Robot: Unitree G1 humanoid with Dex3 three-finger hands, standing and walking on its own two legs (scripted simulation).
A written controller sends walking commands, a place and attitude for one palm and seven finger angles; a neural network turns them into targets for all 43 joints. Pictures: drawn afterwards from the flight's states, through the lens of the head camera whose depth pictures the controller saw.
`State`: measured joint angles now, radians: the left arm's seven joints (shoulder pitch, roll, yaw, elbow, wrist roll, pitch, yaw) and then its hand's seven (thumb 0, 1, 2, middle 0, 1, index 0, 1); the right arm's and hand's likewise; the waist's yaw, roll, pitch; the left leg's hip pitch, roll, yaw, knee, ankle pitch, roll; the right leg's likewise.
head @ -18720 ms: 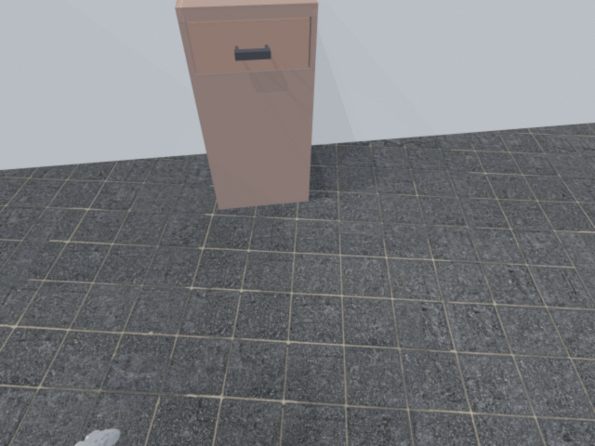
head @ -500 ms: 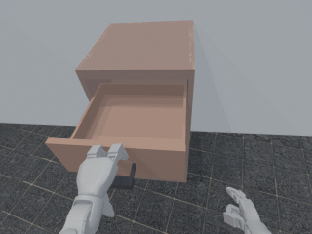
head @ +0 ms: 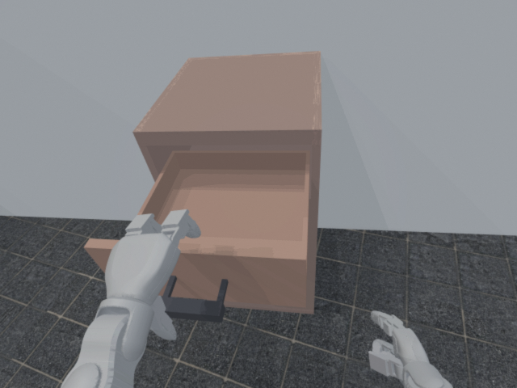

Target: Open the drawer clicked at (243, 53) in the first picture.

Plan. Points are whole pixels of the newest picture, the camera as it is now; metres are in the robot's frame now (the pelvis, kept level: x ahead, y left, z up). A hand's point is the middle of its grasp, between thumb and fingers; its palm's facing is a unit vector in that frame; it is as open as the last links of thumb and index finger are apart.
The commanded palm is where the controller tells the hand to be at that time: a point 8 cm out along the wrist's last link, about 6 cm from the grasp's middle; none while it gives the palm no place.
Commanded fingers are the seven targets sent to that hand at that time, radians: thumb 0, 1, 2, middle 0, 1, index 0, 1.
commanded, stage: lift the hand off the handle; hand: left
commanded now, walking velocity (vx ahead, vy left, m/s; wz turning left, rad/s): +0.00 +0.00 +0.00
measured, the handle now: (193, 296) +0.27 +0.17 -0.02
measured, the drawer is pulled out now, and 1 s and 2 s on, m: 0.30 0.30 0.30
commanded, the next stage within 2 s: draw the hand back to the body in 0.24 s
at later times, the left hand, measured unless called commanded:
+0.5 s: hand (153, 273) +0.22 +0.18 +0.12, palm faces +0.13 -0.16 -0.98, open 13.8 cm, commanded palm +0.18 +0.19 +0.18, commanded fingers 0.00 -0.50 0.30 -0.30 -1.20 -0.30 -1.20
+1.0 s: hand (115, 291) +0.19 +0.22 +0.13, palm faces +0.16 -0.50 -0.85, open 13.8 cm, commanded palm +0.15 +0.24 +0.18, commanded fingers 0.00 -0.36 0.36 -0.29 -1.11 -0.29 -1.11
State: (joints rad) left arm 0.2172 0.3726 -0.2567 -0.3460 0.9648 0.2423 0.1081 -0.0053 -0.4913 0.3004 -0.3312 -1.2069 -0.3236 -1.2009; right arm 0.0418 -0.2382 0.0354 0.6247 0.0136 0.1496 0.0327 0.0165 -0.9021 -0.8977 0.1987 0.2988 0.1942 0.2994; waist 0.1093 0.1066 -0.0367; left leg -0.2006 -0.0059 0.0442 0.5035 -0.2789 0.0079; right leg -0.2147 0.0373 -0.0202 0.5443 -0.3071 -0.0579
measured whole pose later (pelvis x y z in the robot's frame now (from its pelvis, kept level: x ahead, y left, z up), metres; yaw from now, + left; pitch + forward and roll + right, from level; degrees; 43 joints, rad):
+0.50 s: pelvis -0.01 +0.00 +0.00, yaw +0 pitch -3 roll +1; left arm 0.19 0.41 -0.22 -0.38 0.92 0.21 0.04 0.00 -0.49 0.30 -0.33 -1.20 -0.32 -1.20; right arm 0.03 -0.24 0.05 0.63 0.02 0.15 0.04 0.02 -0.90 -0.90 0.20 0.30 0.19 0.30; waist 0.11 0.12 -0.01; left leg -0.16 -0.01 0.05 0.45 -0.23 0.01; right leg -0.17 0.04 -0.02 0.48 -0.26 -0.05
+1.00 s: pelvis -0.02 +0.02 +0.00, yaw +1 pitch -4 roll +0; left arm 0.35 0.42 -0.01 -0.46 0.53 0.09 0.06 -0.01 -0.49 0.30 -0.32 -1.20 -0.32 -1.20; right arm 0.06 -0.25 0.04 0.59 0.02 0.09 -0.01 0.02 -0.90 -0.90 0.20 0.30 0.19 0.30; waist 0.10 0.11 0.03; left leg -0.15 -0.02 0.03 0.46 -0.24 0.03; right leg -0.15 0.03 -0.03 0.46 -0.25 -0.04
